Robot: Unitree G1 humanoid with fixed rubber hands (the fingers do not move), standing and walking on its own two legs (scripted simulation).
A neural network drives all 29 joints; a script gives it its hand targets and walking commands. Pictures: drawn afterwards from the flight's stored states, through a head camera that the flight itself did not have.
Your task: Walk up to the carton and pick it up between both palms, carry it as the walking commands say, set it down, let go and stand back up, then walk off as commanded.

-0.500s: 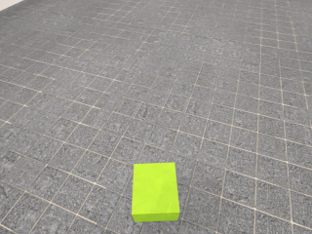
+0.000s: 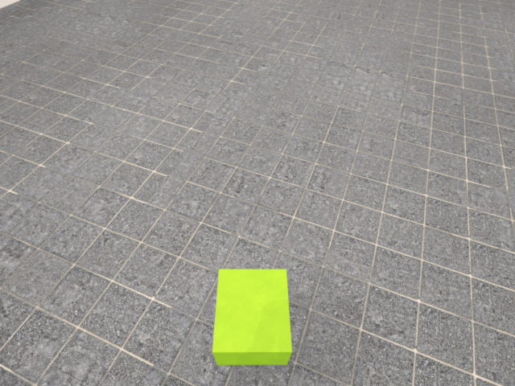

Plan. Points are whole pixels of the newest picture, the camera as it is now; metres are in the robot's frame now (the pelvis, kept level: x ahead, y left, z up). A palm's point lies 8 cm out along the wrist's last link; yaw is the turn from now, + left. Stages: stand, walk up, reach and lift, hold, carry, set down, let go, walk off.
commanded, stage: stand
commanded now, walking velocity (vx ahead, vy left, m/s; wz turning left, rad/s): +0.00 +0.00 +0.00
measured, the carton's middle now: (252, 316) +0.44 +0.02 -0.68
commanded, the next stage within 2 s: reach and lift in 0.06 s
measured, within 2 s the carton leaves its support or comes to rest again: neither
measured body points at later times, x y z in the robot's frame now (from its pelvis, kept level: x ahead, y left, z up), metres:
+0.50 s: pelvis -0.03 +0.03 -0.03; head +0.09 +0.03 +0.41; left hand +0.13 +0.23 -0.16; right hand +0.12 -0.20 -0.16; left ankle -0.05 +0.16 -0.74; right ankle -0.01 -0.11 -0.74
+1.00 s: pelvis -0.09 +0.03 -0.09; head +0.06 +0.02 +0.34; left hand +0.21 +0.24 -0.19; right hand +0.21 -0.20 -0.19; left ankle -0.05 +0.16 -0.74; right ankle -0.01 -0.12 -0.74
